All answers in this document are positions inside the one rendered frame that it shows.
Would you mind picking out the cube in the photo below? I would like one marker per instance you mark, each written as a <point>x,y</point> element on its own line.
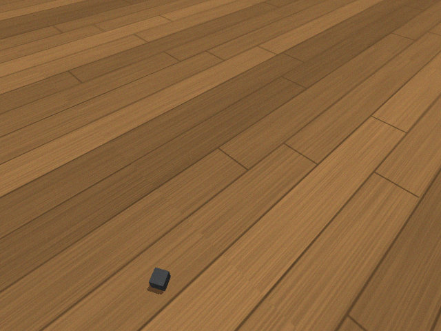
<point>160,279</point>

